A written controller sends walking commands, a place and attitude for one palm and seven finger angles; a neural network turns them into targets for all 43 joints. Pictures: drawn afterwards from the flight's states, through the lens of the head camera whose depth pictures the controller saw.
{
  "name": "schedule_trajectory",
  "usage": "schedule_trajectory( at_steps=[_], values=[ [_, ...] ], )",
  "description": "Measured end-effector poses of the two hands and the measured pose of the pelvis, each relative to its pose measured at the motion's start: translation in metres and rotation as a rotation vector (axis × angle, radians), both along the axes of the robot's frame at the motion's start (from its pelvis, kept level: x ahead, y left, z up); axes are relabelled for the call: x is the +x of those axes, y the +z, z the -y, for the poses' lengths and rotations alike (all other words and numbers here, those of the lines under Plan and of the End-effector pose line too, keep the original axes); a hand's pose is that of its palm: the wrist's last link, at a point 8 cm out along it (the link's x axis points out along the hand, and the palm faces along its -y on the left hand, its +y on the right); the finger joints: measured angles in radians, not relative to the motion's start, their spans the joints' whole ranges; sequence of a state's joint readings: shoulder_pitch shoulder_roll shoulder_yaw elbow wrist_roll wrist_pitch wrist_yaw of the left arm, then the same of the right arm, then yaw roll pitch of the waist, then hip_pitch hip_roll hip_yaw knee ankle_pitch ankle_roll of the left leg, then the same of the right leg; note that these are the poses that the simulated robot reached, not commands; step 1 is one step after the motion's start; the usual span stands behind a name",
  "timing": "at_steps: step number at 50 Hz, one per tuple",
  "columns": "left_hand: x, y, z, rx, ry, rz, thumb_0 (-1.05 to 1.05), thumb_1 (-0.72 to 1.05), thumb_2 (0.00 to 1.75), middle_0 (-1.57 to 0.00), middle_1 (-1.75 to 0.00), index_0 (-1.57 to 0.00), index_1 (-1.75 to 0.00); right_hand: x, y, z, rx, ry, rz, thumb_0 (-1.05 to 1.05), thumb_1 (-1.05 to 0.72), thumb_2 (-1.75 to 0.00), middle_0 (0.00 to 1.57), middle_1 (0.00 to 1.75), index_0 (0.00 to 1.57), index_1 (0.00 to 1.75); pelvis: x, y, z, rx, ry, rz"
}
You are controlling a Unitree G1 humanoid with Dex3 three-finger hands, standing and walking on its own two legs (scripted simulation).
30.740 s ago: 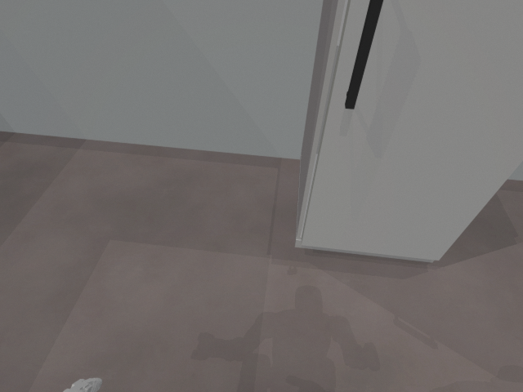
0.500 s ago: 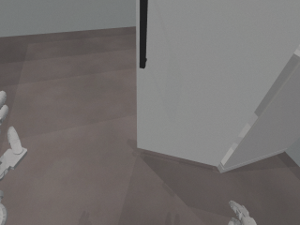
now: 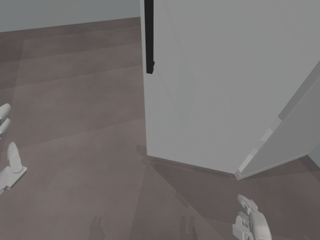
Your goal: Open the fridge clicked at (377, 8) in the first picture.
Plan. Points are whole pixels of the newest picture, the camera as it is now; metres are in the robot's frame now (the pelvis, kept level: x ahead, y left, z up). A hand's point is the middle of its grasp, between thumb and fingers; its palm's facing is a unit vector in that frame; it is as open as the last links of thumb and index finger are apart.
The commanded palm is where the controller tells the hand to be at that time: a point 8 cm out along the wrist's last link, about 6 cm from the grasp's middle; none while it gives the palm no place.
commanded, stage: stop stepping back and stand still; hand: left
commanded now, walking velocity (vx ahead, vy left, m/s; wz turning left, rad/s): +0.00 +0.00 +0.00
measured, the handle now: (151, 28) +0.68 +0.08 +0.19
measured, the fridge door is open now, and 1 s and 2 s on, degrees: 58 58 58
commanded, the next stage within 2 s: let the arm hang, fingers relaxed in 0.08 s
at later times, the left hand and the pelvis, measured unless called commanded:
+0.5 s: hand out of the picture +0.01 +0.18 -0.18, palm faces +0.01 -0.98 -0.17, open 7.2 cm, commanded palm none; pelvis -0.03 +0.01 +0.00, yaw +2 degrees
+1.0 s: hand out of the picture +0.00 +0.22 -0.16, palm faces +0.04 -0.96 -0.26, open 7.4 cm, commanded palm none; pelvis -0.02 +0.01 +0.00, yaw +1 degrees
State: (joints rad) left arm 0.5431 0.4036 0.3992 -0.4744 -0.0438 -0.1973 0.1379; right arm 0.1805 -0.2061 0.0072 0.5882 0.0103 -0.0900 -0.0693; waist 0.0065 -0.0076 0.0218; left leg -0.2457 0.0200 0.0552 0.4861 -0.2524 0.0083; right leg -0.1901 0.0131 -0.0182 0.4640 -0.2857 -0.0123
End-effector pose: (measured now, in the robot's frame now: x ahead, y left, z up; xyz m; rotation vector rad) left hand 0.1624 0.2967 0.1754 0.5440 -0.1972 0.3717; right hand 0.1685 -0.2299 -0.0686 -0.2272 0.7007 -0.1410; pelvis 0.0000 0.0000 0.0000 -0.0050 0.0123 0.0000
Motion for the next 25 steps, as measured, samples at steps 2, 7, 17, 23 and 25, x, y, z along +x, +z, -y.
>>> schedule_trajectory(
  at_steps=[2,7,17,23,25],
  values=[
    [-0.002,0.003,-0.001,0.008,-0.005,0.009,0.02,0.89,0.90,-0.21,-0.30,-0.21,-0.31,-0.002,0.001,0.000,-0.005,-0.002,0.001,0.01,-0.90,-0.90,0.20,0.30,0.21,0.30,-0.001,0.000,-0.001,-0.002,0.001,-0.001],
    [-0.009,0.006,-0.008,0.016,0.011,0.018,0.01,0.89,0.90,-0.21,-0.30,-0.21,-0.31,-0.009,0.001,-0.002,-0.008,-0.005,-0.008,0.01,-0.90,-0.90,0.20,0.30,0.21,0.30,-0.005,0.001,-0.004,-0.005,0.003,-0.001],
    [-0.026,-0.195,-0.011,-0.270,0.085,-0.787,0.00,0.90,0.90,-0.20,-0.30,-0.20,-0.30,-0.038,-0.044,0.010,0.012,0.062,-0.185,0.01,-0.90,-0.90,0.20,0.30,0.21,0.30,-0.026,-0.009,-0.016,0.000,0.032,-0.006],
    [-0.124,-0.309,0.054,-0.523,0.098,-1.319,0.01,0.91,0.90,-0.20,-0.30,-0.20,-0.30,-0.103,-0.054,0.018,-0.022,-0.001,-0.403,0.01,-0.90,-0.90,0.20,0.30,0.20,0.30,-0.032,-0.006,-0.011,0.005,0.024,0.011],
    [-0.154,-0.321,0.062,-0.582,0.157,-1.397,0.01,0.95,0.90,-0.20,-0.30,-0.20,-0.30,-0.129,-0.055,0.019,-0.030,-0.022,-0.497,0.01,-0.91,-0.90,0.20,0.30,0.20,0.30,-0.033,-0.004,-0.009,0.000,0.028,0.011]
  ],
)
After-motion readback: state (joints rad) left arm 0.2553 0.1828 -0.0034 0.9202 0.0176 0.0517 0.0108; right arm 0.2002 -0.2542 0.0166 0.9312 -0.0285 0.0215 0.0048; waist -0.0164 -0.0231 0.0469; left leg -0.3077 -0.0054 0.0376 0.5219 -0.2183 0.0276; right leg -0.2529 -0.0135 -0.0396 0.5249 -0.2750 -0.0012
